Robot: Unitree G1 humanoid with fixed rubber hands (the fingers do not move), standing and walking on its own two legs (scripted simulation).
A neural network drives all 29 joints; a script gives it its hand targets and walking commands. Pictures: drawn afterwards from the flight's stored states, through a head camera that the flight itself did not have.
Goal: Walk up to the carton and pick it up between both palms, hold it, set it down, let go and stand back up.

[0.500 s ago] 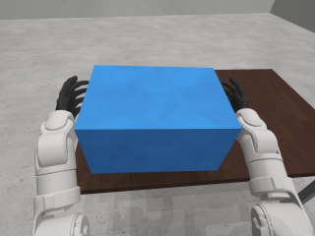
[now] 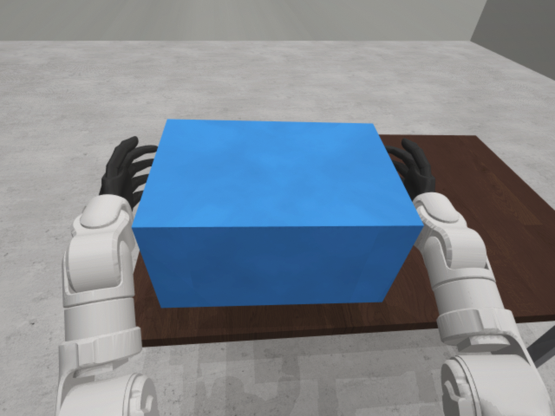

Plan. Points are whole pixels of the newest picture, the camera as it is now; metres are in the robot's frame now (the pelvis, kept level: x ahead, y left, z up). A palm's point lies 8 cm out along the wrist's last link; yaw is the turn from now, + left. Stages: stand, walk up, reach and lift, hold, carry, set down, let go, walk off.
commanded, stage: hold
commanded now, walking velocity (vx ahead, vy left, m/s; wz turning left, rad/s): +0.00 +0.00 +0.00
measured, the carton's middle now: (273, 209) +0.36 +0.01 +0.15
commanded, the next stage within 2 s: none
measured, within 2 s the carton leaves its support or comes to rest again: neither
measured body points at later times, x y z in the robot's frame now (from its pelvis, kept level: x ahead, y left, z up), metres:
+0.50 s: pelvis +0.00 +0.00 +0.00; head -0.05 +0.02 +0.45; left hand +0.36 +0.21 +0.18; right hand +0.37 -0.20 +0.18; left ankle +0.03 +0.11 -0.75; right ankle -0.01 -0.10 -0.75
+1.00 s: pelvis +0.00 +0.00 +0.00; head -0.04 +0.02 +0.45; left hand +0.36 +0.21 +0.18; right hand +0.37 -0.20 +0.18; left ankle +0.03 +0.11 -0.75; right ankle -0.01 -0.10 -0.75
